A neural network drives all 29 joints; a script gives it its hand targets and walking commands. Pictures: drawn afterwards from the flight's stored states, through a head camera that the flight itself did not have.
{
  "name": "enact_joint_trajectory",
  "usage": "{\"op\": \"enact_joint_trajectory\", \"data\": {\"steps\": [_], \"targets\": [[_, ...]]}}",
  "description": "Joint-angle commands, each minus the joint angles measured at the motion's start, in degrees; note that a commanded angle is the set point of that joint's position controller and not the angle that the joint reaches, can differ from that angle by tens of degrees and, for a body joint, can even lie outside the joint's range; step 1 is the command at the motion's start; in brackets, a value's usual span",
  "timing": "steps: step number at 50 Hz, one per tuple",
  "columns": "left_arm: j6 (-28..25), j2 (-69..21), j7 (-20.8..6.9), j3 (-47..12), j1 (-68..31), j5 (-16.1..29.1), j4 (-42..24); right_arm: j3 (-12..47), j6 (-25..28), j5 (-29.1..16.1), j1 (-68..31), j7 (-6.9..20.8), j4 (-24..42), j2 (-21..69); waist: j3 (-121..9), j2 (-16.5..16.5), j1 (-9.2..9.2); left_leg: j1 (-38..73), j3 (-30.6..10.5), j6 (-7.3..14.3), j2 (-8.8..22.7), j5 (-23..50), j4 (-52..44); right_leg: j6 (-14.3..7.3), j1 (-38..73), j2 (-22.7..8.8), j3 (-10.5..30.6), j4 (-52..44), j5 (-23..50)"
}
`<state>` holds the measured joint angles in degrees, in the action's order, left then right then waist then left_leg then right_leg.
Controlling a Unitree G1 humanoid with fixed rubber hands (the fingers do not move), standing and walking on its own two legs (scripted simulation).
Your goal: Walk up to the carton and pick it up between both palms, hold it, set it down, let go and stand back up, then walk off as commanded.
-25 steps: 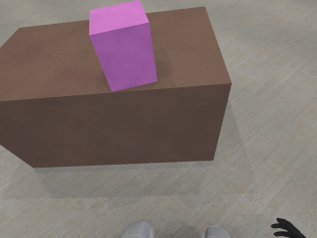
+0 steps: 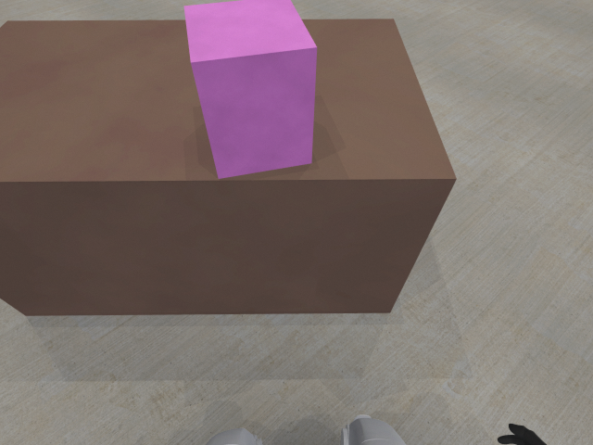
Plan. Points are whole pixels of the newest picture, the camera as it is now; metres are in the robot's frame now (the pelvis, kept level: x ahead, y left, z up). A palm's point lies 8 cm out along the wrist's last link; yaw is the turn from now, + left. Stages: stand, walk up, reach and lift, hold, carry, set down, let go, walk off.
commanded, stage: walk up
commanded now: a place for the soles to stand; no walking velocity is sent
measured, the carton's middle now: (252, 90) +0.73 +0.10 +0.06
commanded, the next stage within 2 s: none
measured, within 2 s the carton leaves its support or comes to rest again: neither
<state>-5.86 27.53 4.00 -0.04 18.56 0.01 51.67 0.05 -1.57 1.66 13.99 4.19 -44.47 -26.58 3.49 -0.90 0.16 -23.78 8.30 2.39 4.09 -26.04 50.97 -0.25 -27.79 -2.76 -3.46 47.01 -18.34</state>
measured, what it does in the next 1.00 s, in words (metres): steps to the left: left foot, then right foot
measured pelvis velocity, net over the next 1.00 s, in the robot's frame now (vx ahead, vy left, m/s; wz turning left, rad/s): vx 0.05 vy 0.12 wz -0.05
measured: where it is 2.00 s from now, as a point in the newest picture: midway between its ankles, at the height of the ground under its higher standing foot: outside the picture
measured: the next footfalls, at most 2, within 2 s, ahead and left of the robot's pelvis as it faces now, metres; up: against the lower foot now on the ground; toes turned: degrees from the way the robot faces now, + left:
left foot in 0.30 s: +0.12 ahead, +0.22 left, +0.00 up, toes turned +4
right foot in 0.78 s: +0.17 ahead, -0.04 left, +0.00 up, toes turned -7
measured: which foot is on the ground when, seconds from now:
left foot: down 0.00-0.00, up 0.02-0.28, down 0.30-1.00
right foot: down 0.00-0.34, up 0.36-0.76, down 0.78-1.00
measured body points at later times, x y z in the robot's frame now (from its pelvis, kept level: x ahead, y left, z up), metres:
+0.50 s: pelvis +0.04 +0.11 -0.02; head +0.04 +0.11 +0.43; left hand +0.08 +0.47 -0.11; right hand +0.15 -0.20 -0.12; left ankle +0.09 +0.18 -0.70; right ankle +0.04 -0.05 -0.63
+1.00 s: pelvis +0.05 +0.12 -0.01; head +0.07 +0.10 +0.43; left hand +0.12 +0.48 -0.09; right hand +0.14 -0.21 -0.13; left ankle +0.07 +0.21 -0.70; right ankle +0.13 -0.03 -0.70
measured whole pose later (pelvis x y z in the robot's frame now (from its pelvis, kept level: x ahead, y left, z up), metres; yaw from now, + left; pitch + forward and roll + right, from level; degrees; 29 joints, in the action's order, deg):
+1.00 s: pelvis +0.05 +0.12 -0.01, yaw -3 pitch -3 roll -1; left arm -3.9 28.2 4.2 -0.1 17.5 0.0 51.7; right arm 0.1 -2.5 1.6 12.9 2.1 -45.7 -27.9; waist 4.9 -4.8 0.2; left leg -23.9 6.5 3.6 4.0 -30.7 55.7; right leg -0.4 -29.9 -3.6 -2.1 52.4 -20.4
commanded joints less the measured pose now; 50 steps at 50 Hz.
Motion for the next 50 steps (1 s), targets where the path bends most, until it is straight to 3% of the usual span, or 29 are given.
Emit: {"op": "enact_joint_trajectory", "data": {"steps": [1,2,4,5,7,10,11,12,13,15,16,17,18,20,22,24,26,29,31,34,37,38,39,40,41,46,48,49,50], "targets": [[-1.4,25.0,3.7,9.0,16.5,-0.7,0.3,-7.6,-0.8,0.7,-8.2,-1.2,9.8,-12.7,-9.8,3.4,5.74,-27.8,-13.4,-1.7,1.2,-8.9,21.9,-19.2,31.6,-26.0,48.5,-23.6,-6.7],[-1.3,23.8,3.8,8.7,14.8,-0.2,0.2,-7.6,-1.3,0.0,-8.1,-1.2,9.4,-13.6,-6.2,0.1,4.67,-27.2,-14.8,-2.1,2.3,-7.2,24.3,-18.6,28.3,-23.8,45.0,-22.6,-2.2],[-1.3,20.7,4.1,8.3,10.9,0.0,-0.8,-7.9,-0.9,0.6,-7.3,-1.2,9.9,-11.5,-4.4,4.9,2.8,-28.8,-14.6,-1.4,4.1,-5.4,22.6,-17.0,26.4,-20.7,34.8,-17.1,11.2],[-1.3,19.7,3.7,7.9,9.8,-0.2,-1.3,-7.9,-0.7,1.0,-6.2,-1.2,9.8,-11.0,-4.3,2.4,1.49,-25.7,-15.1,-1.5,4.9,-3.6,20.1,-16.0,22.1,-19.1,31.5,-16.1,12.9],[-1.2,20.3,3.6,7.9,9.9,-0.5,-2.2,-7.8,-0.9,0.3,-4.4,-0.9,9.3,-10.4,-3.9,8.3,1.36,-21.2,-13.7,-1.6,5.2,-4.9,17.6,-16.1,16.9,-17.4,25.5,-12.7,17.7],[-1.0,21.1,3.1,8.3,8.6,-1.1,-3.2,-8.3,-1.5,0.6,-4.8,-0.1,10.6,-11.9,-6.0,13.5,1.88,-17.9,-11.3,-1.1,4.3,-7.4,13.2,-16.9,14.2,-17.2,26.0,-12.3,6.9],[-0.8,22.8,3.1,8.7,6.3,-1.2,-3.7,-8.5,-1.3,0.6,-4.7,0.1,11.2,-12.6,-5.0,18.1,0.96,-16.7,-12.6,-1.0,5.3,-8.9,10.7,-16.7,10.8,-18.4,26.3,-12.5,0.0],[-0.4,23.1,3.2,8.7,4.7,-1.6,-3.9,-9.4,-1.4,0.9,-3.9,0.0,10.0,-14.4,-2.5,17.6,0.86,-13.9,-12.4,-1.5,5.7,-8.6,9.3,-16.9,6.3,-19.4,28.4,-13.3,-3.7],[-0.2,23.9,3.1,8.7,1.5,-1.6,-4.8,-9.4,-1.0,0.6,-0.5,-0.1,8.5,-14.7,-2.8,18.3,-1.7,-7.8,-12.8,-0.9,5.6,-4.3,4.2,-15.6,1.1,-18.9,25.3,-12.2,-4.8],[0.6,17.3,3.3,6.3,-1.0,-2.0,-4.4,-11.4,-0.7,1.7,10.8,-0.3,3.4,-16.4,-5.3,5.9,-7.51,14.0,-12.1,-0.2,1.6,-0.6,-2.3,-10.0,-16.1,-10.1,14.5,5.2,-5.6],[0.9,10.8,3.2,4.4,-4.0,-2.1,-5.2,-11.9,-0.6,2.5,17.4,-0.7,1.3,-17.8,-2.6,-6.5,-12.16,18.4,-21.0,1.0,5.9,-14.0,-16.1,-6.2,-28.7,0.6,3.9,23.4,-9.3],[1.6,8.1,3.7,3.8,-3.9,-1.5,-6.4,-11.5,0.0,1.3,11.7,-1.0,3.8,-20.5,2.4,-14.7,-9.47,7.3,-41.5,2.3,17.7,-26.1,-38.6,-2.7,-31.4,6.4,0.4,33.3,-16.7],[1.9,12.5,3.9,4.7,-5.3,-0.9,-4.8,-11.7,0.1,0.8,5.9,-1.3,3.9,-22.2,4.7,-9.2,-8.6,2.0,-43.5,1.1,17.6,-33.3,-43.5,-3.3,-27.3,4.3,8.9,37.0,-12.5],[2.1,15.5,3.1,5.6,0.7,0.1,-1.7,-10.9,0.9,0.2,1.4,-2.0,5.3,-20.0,6.7,-6.9,-4.49,1.4,-37.7,-2.6,15.9,-28.8,-40.5,-2.0,-24.6,2.2,8.9,37.0,-6.8],[2.1,16.3,2.4,6.2,4.6,0.2,0.7,-9.7,1.4,0.2,-0.7,-2.3,4.4,-16.1,6.3,-9.8,-2.08,2.4,-29.3,-0.8,13.4,-19.1,-36.2,-1.5,-19.7,-0.5,6.2,31.9,-3.1],[1.9,14.9,1.4,5.8,5.5,0.3,0.9,-9.3,2.0,0.1,-1.0,-2.1,4.5,-14.3,4.2,-8.1,-1.76,4.9,-27.4,2.2,13.0,-19.4,-33.9,-0.7,-15.4,-1.6,5.5,26.9,-5.1],[1.3,13.1,0.5,5.5,3.3,-0.3,-0.2,-8.7,2.8,-0.7,2.0,-2.6,2.8,-12.3,5.1,-6.0,-3.34,10.3,-26.5,3.7,14.1,-8.9,-32.0,-0.5,-16.7,-1.2,6.8,20.9,-5.4],[0.5,10.9,0.3,4.2,0.9,0.0,-1.2,-8.5,3.1,-0.4,6.0,-3.0,1.8,-11.3,-2.7,-8.9,-5.62,23.7,-18.9,5.8,13.4,19.7,-23.6,-0.1,-16.3,-0.7,4.2,10.8,-9.0],[0.3,10.6,0.6,4.1,2.2,-0.2,-1.5,-8.5,2.7,-0.3,4.7,-3.0,2.6,-11.1,-6.2,-12.6,-4.46,23.8,-16.2,7.5,13.5,28.4,-20.8,-0.6,-12.7,-0.1,0.5,7.7,-10.0],[0.3,9.0,1.1,3.7,5.0,0.7,-1.1,-7.6,2.1,-0.3,1.1,-3.4,4.0,-10.4,-7.1,-13.2,-2.44,16.3,-12.3,6.9,13.5,41.6,-16.7,-2.6,-5.6,0.1,-1.8,4.3,-4.1],[0.2,10.4,1.6,4.9,11.3,-0.1,2.9,-6.7,1.1,-0.8,-7.7,-2.8,6.6,-9.0,-7.7,-6.9,2.36,0.2,-7.5,5.4,11.3,22.1,-10.9,-3.3,12.2,1.1,-2.6,-6.5,7.9],[-0.1,13.0,1.9,5.8,11.6,-0.6,2.3,-6.2,1.0,-1.3,-7.4,-2.7,6.6,-7.8,-7.8,-2.6,4.03,-6.7,-6.3,3.2,9.0,17.7,-4.8,-5.1,17.4,-1.7,5.3,-8.0,7.9],[0.1,17.0,2.1,7.0,11.7,-1.6,1.4,-5.6,0.8,-1.8,-7.1,-3.0,7.3,-6.1,-7.6,7.7,4.24,-13.1,-3.5,0.3,4.7,9.3,4.4,-9.4,19.1,-10.0,21.0,-13.8,8.7],[0.2,20.7,2.0,7.4,10.3,-1.1,-0.7,-6.0,-0.3,-1.7,-5.2,-3.1,7.1,-7.4,-8.7,8.8,3.55,-14.4,-6.3,-1.8,-1.1,-10.8,11.0,-15.8,15.2,-20.6,40.4,-23.3,0.2],[0.4,21.9,2.0,7.2,6.2,-1.0,-1.5,-6.8,-1.1,-1.6,-5.5,-3.1,5.9,-11.0,-6.7,5.6,2.79,-11.7,-11.6,-2.4,0.3,-11.9,17.2,-18.4,10.1,-22.4,42.8,-25.4,-13.1],[1.4,19.0,1.0,6.5,-2.2,-1.8,-2.3,-7.7,-0.5,-0.5,2.9,-2.1,0.8,-10.9,-1.8,12.1,-1.9,-1.0,-7.8,-0.4,0.7,-7.7,4.6,-13.9,-3.8,-14.7,28.4,-19.5,-18.7],[2.3,15.4,0.5,5.3,-5.8,-1.8,-2.7,-8.4,-0.1,-0.1,8.9,-2.0,-1.6,-10.7,-2.9,7.9,-6.18,10.5,-8.8,0.7,-0.6,-5.6,-5.6,-9.1,-13.3,-9.6,18.0,-12.1,-20.8],[2.9,14.0,0.2,5.3,-6.1,-2.0,-3.1,-8.7,-0.2,0.6,11.6,-2.2,-2.9,-13.0,-2.4,4.1,-6.49,13.6,-14.1,3.5,1.6,-15.3,-13.2,-6.3,-18.7,-5.7,12.4,-3.7,-23.9],[3.2,8.5,0.1,3.4,-6.9,-1.2,-4.1,-8.7,0.2,0.7,11.5,-2.8,-2.9,-16.2,1.5,-7.9,-6.92,8.9,-32.7,4.0,12.2,-30.4,-31.6,-3.3,-22.3,2.8,4.5,12.3,-17.6]]}}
